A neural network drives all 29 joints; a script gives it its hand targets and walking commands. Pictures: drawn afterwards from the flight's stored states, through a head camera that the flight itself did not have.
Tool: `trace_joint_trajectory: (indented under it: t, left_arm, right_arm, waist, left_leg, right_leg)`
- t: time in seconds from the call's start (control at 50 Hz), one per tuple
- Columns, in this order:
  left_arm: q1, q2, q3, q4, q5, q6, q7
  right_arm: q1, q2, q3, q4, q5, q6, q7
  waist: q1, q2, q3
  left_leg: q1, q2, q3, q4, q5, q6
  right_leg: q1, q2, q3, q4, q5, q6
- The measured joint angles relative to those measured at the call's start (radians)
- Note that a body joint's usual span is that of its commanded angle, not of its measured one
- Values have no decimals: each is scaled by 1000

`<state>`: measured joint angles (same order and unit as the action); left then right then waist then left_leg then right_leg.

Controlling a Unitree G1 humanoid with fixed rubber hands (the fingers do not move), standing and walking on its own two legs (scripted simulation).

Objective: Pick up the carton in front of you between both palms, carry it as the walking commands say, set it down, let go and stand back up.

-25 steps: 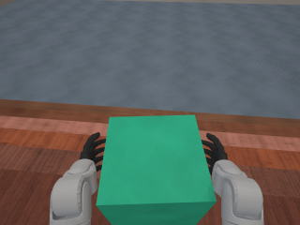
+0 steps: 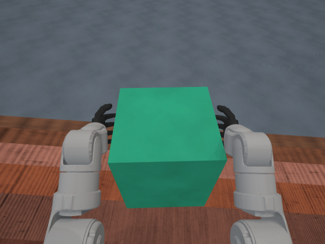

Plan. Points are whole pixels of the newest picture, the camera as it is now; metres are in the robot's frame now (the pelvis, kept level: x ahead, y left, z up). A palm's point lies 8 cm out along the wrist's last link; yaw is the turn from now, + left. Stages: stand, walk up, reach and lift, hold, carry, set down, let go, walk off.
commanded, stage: carry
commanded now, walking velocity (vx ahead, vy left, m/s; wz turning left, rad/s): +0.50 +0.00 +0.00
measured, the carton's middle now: (164, 151) +0.36 +0.00 +0.06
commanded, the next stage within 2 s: none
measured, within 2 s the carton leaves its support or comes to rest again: neither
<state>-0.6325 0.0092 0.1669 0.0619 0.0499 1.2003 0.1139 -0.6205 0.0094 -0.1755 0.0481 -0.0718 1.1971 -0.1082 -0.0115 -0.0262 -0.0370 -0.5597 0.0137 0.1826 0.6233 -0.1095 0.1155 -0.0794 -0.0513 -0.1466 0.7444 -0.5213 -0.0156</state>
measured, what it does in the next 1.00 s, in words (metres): goes down: right foot 0.12 m lower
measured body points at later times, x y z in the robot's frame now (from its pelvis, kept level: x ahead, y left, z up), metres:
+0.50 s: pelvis +0.30 -0.02 -0.04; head +0.32 -0.03 +0.41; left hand +0.66 +0.14 +0.10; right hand +0.67 -0.17 +0.09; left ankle +0.13 +0.07 -0.71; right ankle +0.45 -0.09 -0.77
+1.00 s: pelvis +0.54 -0.07 -0.12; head +0.58 -0.09 +0.33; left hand +0.89 +0.09 -0.05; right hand +0.90 -0.21 -0.06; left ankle +0.62 +0.09 -0.78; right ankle +0.44 -0.08 -0.83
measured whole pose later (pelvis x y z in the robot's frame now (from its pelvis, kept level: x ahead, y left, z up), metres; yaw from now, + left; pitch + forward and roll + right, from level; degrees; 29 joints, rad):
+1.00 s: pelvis +0.54 -0.07 -0.12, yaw +0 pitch +4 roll +3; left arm -0.50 -0.06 0.22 0.06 0.06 1.07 0.11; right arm -0.52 0.05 -0.18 0.06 -0.06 1.09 -0.14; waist 0.03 0.00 0.02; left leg -0.70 0.04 0.02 1.01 -0.07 0.03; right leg -0.24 0.10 -0.10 0.71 -0.54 -0.16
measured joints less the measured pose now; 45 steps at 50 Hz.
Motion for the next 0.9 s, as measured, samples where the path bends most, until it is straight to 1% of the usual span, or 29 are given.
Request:
trace_joint_trajectory:
  t: [0.04,0.06,0.08,0.12,0.16,0.22,0.26,0.34,0.38,0.4,0.42,0.46,0.48,0.52,0.54,0.56,0.58,0.6,0.62,0.64,0.7,0.74,0.78,0.84,0.9]
  left_arm:
    - [-33,16,13,48,-8,3,0]
    - [-44,16,18,61,-7,6,1]
    - [-53,13,24,67,-4,9,2]
    - [-68,1,37,58,6,11,5]
    - [-77,-13,50,31,16,5,8]
    - [-71,-33,64,-31,25,-11,8]
    - [-53,-47,69,-80,26,-21,8]
    - [-9,-63,77,-173,21,-29,8]
    - [10,-62,87,-200,13,-25,8]
    - [15,-61,92,-204,10,-22,7]
    - [18,-59,95,-201,8,-19,6]
    - [12,-53,98,-175,10,-7,3]
    - [5,-51,95,-153,12,-1,1]
    - [-18,-43,82,-92,19,8,-1]
    - [-34,-39,76,-55,22,12,-2]
    - [-50,-34,71,-19,24,11,-3]
    - [-64,-24,68,17,22,11,-4]
    - [-69,-17,66,49,17,11,-4]
    - [-68,-10,65,76,10,15,-4]
    - [-60,-8,64,95,5,19,-4]
    - [-28,-9,60,106,-6,21,-2]
    - [-13,-14,67,91,-8,8,-1]
    - [2,-25,76,77,-4,-14,0]
    - [37,-48,84,56,7,-52,0]
    - [81,-64,81,33,12,-88,-1]
  right_arm:
    - [-38,-1,-5,59,2,-4,-4]
    - [-46,-3,-7,72,7,-4,-7]
    - [-49,-6,-11,76,13,-4,-9]
    - [-53,-7,-23,64,24,-7,-13]
    - [-57,-2,-39,35,27,-15,-14]
    - [-52,16,-63,-24,24,-31,-15]
    - [-42,31,-74,-70,21,-38,-15]
    - [-24,56,-75,-141,16,-42,-15]
    - [-23,66,-64,-149,8,-42,-15]
    - [-23,68,-56,-147,4,-40,-15]
    - [-21,67,-47,-140,1,-38,-15]
    - [-17,58,-33,-119,-2,-30,-15]
    - [-16,50,-28,-105,-2,-23,-15]
    - [-19,29,-24,-71,4,-5,-15]
    - [-25,15,-23,-49,9,5,-15]
    - [-42,0,-21,-20,14,14,-15]
    - [-61,-12,-17,15,17,20,-15]
    - [-74,-19,-11,48,17,26,-15]
    - [-79,-20,-7,74,13,36,-15]
    - [-76,-17,-5,91,9,45,-16]
    - [-62,-6,-4,107,2,58,-23]
    - [-56,1,-4,102,1,44,-29]
    - [-41,8,-5,91,0,20,-30]
    - [-1,19,-7,72,3,-22,-31]
    - [44,30,-4,55,6,-63,-31]
  waist:
    - [-22,2,31]
    - [-29,6,48]
    - [-32,10,63]
    - [-33,16,93]
    - [-31,23,119]
    - [-26,26,139]
    - [-21,26,143]
    - [-5,22,129]
    - [-11,22,107]
    - [-17,22,94]
    - [-24,21,80]
    - [-31,7,52]
    - [-28,-1,38]
    - [-5,-10,14]
    - [9,-7,1]
    - [24,12,-12]
    - [35,25,-20]
    - [43,36,-21]
    - [46,34,-18]
    - [44,34,-11]
    - [34,24,29]
    - [24,24,54]
    - [15,29,71]
    - [13,31,83]
    - [17,30,81]
  left_leg:
    - [8,-4,-3,49,-76,6]
    - [25,-6,-5,41,-94,2]
    - [45,-8,-8,23,-98,-6]
    - [86,-14,-10,-21,-108,-2]
    - [124,-16,-14,-59,-118,0]
    - [168,-17,-26,-86,-149,-6]
    - [193,-18,-36,-83,-181,-13]
    - [239,-25,-43,-14,-277,-24]
    - [268,-34,-46,33,-351,-36]
    - [282,-40,-48,66,-394,-44]
    - [297,-44,-50,100,-440,-51]
    - [339,-59,-49,173,-537,-65]
    - [364,-64,-47,216,-590,-72]
    - [406,-65,-42,350,-692,-82]
    - [403,-54,-44,462,-700,-83]
    - [371,-40,-69,600,-679,-79]
    - [326,-38,-107,739,-670,-78]
    - [281,-40,-141,851,-647,-78]
    - [236,-47,-162,921,-628,-77]
    - [189,-50,-179,956,-616,-75]
    - [49,-38,-197,928,-527,-70]
    - [-30,-12,-201,848,-397,-78]
    - [-82,16,-206,724,-276,-96]
    - [-120,31,-204,557,-219,-109]
    - [-145,33,-189,508,-129,-98]
  right_leg:
    - [-149,30,95,327,29,-21]
    - [-218,44,123,437,47,-32]
    - [-281,49,139,498,70,-39]
    - [-387,42,155,509,111,-41]
    - [-465,30,160,435,119,-30]
    - [-543,21,160,276,142,-14]
    - [-573,23,150,191,200,-13]
    - [-600,39,115,159,385,-18]
    - [-598,45,111,133,463,-18]
    - [-595,45,112,110,487,-19]
    - [-583,44,114,51,546,-17]
    - [-529,34,117,-127,730,-21]
    - [-492,26,111,-199,790,-24]
    - [-396,12,71,-296,835,-25]
    - [-342,14,52,-299,740,-38]
    - [-326,33,43,-250,557,-60]
    - [-335,53,43,-184,387,-93]
    - [-356,69,42,-117,281,-114]
    - [-373,71,37,-71,280,-125]
    - [-383,74,32,-31,253,-130]
    - [-373,76,24,5,183,-135]
    - [-360,84,19,3,164,-139]
    - [-342,95,15,-7,145,-143]
    - [-307,109,20,-23,114,-149]
    - [-262,121,33,-30,72,-151]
